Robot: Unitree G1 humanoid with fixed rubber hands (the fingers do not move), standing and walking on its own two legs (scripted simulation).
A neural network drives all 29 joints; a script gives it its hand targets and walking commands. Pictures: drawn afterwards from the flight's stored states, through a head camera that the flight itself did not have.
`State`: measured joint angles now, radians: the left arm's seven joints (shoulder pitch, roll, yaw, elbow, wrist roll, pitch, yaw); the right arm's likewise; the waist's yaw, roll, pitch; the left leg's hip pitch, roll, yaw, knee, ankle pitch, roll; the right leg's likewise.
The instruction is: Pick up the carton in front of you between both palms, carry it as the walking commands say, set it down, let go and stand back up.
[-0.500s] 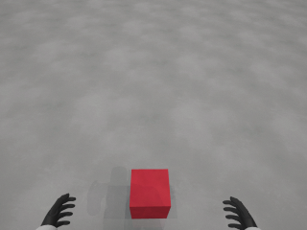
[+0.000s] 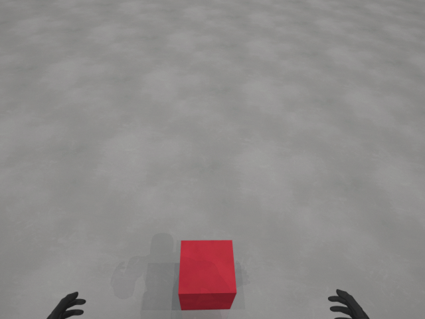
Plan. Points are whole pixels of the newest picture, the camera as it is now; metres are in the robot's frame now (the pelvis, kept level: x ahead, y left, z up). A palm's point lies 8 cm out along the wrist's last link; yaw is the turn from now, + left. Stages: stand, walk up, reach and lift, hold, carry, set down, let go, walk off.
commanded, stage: stand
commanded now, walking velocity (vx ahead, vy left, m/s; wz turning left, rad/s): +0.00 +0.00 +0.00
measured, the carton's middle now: (206, 275) +0.41 -0.01 -0.65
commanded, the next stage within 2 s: none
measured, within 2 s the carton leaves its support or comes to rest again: neither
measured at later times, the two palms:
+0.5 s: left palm out of the picture +0.09 +0.30 -0.10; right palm out of the picture +0.09 -0.30 -0.09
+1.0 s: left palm out of the picture +0.06 +0.31 -0.10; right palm out of the picture +0.06 -0.31 -0.09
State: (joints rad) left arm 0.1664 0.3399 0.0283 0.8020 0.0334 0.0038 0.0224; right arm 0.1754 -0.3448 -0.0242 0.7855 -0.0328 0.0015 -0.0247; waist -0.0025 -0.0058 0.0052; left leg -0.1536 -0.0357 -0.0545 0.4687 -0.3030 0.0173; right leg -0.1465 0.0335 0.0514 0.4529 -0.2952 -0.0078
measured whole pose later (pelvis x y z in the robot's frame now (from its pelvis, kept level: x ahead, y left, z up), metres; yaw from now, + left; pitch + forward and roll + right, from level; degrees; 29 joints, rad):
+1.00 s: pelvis -0.03 +0.00 +0.01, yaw +0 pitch -2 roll +0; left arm 0.13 0.39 0.00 1.02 0.02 -0.01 0.01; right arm 0.13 -0.39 0.00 1.01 -0.02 -0.01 -0.02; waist 0.00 0.00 0.02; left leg -0.10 -0.03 -0.05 0.35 -0.20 0.02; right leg -0.10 0.03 0.06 0.34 -0.20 0.00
